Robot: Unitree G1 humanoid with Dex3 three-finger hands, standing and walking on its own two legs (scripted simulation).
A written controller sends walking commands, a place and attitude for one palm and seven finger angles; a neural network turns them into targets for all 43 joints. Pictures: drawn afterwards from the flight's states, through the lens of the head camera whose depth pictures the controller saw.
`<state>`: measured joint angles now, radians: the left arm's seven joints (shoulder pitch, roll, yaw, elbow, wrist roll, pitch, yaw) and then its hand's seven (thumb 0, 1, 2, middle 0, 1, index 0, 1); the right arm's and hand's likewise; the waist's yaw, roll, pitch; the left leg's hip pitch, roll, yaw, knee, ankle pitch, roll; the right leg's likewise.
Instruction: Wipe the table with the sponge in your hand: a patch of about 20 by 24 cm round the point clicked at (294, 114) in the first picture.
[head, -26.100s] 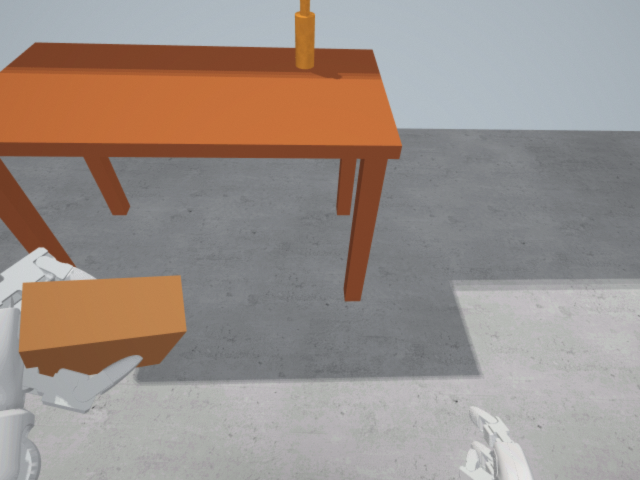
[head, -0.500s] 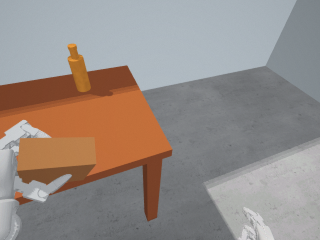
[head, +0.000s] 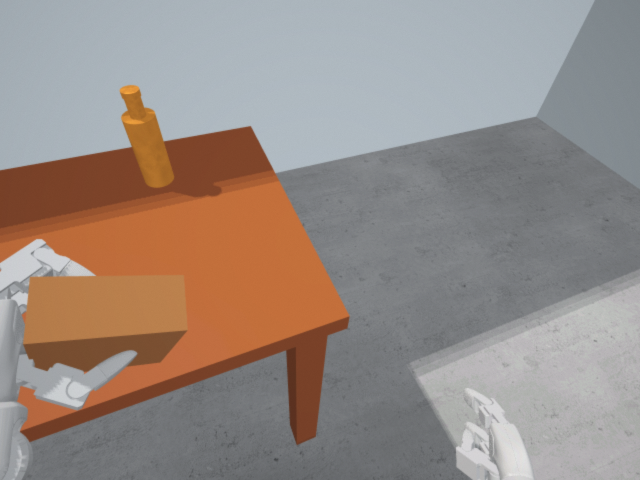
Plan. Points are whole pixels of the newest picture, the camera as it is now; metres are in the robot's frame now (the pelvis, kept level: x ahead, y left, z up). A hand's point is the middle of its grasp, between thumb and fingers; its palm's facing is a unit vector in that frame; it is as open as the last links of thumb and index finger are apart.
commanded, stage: look again from close up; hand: left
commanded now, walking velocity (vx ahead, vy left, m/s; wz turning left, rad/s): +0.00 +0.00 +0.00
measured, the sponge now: (129, 326) +0.23 +0.21 +0.13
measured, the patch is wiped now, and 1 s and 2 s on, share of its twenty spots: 0.00 0.00 0.00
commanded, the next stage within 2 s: come to a stop and stand still in 0.38 s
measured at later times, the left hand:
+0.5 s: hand (25, 361) +0.18 +0.28 +0.15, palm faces +0.31 -0.84 -0.45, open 9.7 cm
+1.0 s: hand (19, 308) +0.21 +0.28 +0.18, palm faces +0.36 -0.83 -0.43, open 9.7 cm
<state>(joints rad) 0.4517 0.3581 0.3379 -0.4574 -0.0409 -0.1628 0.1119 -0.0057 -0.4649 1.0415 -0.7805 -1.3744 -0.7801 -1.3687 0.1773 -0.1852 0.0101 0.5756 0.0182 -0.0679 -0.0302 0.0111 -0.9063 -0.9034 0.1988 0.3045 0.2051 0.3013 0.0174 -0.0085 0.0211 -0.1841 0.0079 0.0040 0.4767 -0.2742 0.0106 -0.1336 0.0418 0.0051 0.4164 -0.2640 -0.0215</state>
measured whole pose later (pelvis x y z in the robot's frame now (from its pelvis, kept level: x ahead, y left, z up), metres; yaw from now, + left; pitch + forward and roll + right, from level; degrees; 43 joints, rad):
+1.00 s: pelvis -0.03 +0.04 +0.00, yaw -2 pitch +1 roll -1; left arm 0.34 0.41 0.44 -0.45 -0.04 -0.27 0.05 -0.01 -0.46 1.04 -0.78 -1.38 -0.78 -1.37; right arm 0.20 -0.19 0.01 0.57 0.02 -0.16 0.04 0.01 -0.90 -0.90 0.20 0.30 0.21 0.30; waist 0.03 -0.02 0.06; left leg -0.28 -0.02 0.07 0.50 -0.24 0.06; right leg -0.25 0.00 0.06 0.46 -0.23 0.03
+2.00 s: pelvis -0.02 +0.04 +0.00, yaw -1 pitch +0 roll -1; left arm 0.41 0.37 0.35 -0.42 -0.02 -0.20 0.08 -0.01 -0.47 1.05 -0.78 -1.38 -0.78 -1.37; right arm 0.22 -0.19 0.02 0.59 0.02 -0.11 -0.04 0.01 -0.91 -0.90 0.20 0.30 0.21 0.30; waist 0.02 -0.03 0.03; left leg -0.22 -0.03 0.05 0.46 -0.24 0.07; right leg -0.17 0.00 0.04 0.39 -0.22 0.03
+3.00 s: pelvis -0.02 +0.04 +0.00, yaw -1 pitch -1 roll -2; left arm 0.41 0.37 0.36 -0.46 -0.02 -0.21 0.09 -0.01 -0.47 1.05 -0.78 -1.38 -0.78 -1.37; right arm 0.19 -0.18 0.02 0.57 0.01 -0.13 -0.03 0.01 -0.91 -0.90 0.20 0.30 0.21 0.30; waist 0.03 -0.04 0.05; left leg -0.22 -0.02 0.04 0.46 -0.24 0.06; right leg -0.16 0.00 0.03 0.38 -0.21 0.03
